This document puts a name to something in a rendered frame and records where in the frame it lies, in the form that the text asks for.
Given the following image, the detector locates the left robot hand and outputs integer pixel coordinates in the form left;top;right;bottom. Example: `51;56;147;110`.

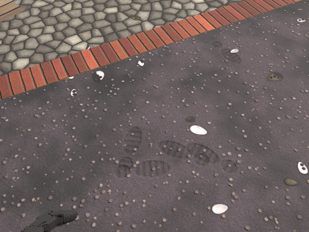
20;210;77;232

